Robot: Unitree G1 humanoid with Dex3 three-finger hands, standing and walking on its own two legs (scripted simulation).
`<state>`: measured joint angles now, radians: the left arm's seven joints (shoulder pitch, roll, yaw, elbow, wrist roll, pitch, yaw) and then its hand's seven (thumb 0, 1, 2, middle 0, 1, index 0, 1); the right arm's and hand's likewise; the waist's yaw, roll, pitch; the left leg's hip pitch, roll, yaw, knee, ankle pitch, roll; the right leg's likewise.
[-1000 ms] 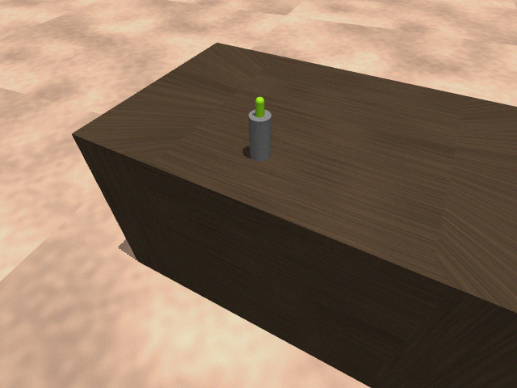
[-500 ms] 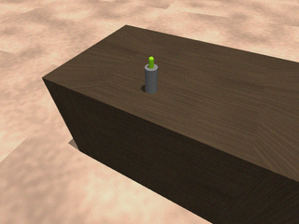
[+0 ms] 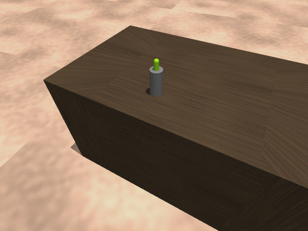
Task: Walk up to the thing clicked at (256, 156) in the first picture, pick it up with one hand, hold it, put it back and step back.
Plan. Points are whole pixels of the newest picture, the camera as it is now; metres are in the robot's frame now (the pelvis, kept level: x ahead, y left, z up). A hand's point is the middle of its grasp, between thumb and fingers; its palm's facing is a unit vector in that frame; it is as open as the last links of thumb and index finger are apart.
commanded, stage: stand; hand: left
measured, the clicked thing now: (156, 77) +0.73 +0.01 +0.00
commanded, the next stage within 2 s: walk up in 0.12 s
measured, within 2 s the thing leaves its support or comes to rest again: neither
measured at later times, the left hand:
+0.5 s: hand out of the picture +0.11 +0.38 -0.17, palm faces -0.20 -0.87 -0.45, open 7.4 cm
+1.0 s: hand (83, 173) +0.38 +0.28 -0.16, palm faces -0.39 -0.84 -0.39, open 7.4 cm
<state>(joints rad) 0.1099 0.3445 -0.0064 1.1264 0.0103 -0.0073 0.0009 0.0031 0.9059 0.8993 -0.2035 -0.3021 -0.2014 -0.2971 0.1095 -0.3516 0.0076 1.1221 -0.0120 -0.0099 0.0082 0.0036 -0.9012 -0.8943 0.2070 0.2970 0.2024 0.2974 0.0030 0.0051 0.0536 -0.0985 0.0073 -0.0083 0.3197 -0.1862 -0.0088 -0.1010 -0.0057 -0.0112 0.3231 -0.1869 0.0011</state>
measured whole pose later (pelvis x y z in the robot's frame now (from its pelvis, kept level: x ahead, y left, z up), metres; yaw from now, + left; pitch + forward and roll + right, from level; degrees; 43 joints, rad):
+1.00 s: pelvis +0.16 +0.09 -0.04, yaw -20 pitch -2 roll +1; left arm 0.14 0.37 0.01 0.74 0.03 0.01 0.00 0.00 0.90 0.90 -0.21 -0.30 -0.20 -0.30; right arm 0.23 -0.40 -0.04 0.82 0.00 0.00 0.00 0.00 -0.90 -0.89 0.21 0.30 0.20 0.30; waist -0.01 0.00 0.15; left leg -0.38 0.03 0.01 0.91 -0.51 0.01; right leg -0.44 0.03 0.08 0.73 -0.26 -0.02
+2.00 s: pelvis +0.15 +0.08 -0.01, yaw -29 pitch -3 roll +0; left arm 0.08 0.34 0.01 1.07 0.00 0.00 -0.01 0.00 0.90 0.90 -0.20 -0.30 -0.20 -0.30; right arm 0.11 -0.38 0.00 1.07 0.00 -0.02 0.01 0.00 -0.90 -0.89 0.21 0.30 0.20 0.30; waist 0.00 0.01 0.07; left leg -0.19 0.05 0.02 0.48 -0.23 -0.04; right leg -0.21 0.00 0.06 0.51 -0.25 0.01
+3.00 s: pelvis +0.17 +0.09 +0.00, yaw -29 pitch -2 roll +0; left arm 0.10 0.36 0.00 1.14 0.01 -0.01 0.00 0.00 0.91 0.90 -0.20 -0.30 -0.20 -0.30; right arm 0.09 -0.36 -0.01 1.14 -0.01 -0.01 0.02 0.00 -0.90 -0.89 0.21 0.30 0.20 0.30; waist 0.00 0.00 0.06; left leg -0.12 0.03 0.02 0.34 -0.18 -0.02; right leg -0.12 -0.02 0.07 0.34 -0.18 0.04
